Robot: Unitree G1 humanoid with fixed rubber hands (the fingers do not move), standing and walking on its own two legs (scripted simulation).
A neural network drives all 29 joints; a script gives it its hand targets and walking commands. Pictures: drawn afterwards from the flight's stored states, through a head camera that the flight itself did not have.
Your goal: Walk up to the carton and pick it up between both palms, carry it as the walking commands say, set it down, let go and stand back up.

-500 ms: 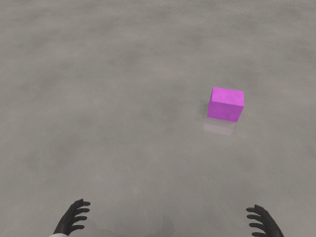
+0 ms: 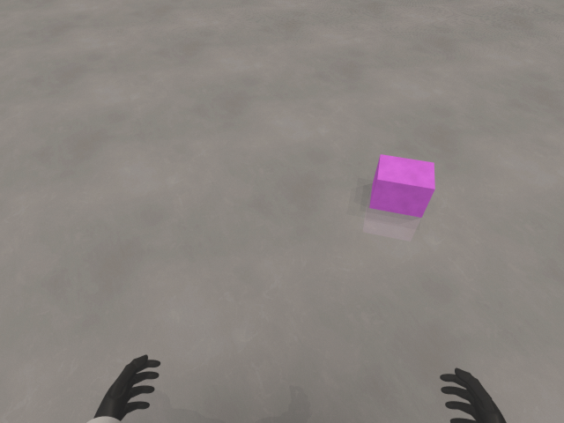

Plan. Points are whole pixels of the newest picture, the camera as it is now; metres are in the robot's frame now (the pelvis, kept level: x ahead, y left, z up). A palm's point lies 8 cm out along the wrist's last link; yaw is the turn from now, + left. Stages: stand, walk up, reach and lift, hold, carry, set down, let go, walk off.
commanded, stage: walk up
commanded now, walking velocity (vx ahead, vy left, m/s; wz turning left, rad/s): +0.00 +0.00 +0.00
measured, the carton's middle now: (400, 185) +1.19 -0.50 -0.66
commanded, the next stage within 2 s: none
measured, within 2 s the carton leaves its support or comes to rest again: neither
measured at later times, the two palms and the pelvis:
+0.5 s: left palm (164, 367) +0.22 +0.21 -0.08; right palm out of the picture +0.13 -0.41 -0.06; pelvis +0.05 -0.07 -0.01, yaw -9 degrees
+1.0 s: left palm (199, 289) +0.35 +0.18 -0.08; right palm out of the picture +0.20 -0.43 -0.03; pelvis +0.18 -0.09 +0.01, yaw -17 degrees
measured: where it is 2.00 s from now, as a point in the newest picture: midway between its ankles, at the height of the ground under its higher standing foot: (358, 351)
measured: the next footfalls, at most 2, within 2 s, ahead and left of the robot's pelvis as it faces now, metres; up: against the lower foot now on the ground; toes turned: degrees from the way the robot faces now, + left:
right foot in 0.44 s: +0.15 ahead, -0.20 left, +0.00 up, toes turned -8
left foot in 0.78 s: +0.26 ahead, +0.01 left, +0.00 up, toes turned -9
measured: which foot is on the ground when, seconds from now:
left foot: down 0.00-0.44, up 0.46-0.76, down 0.78-1.00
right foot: down 0.00-0.20, up 0.22-0.42, down 0.44-0.78, up 0.80-1.00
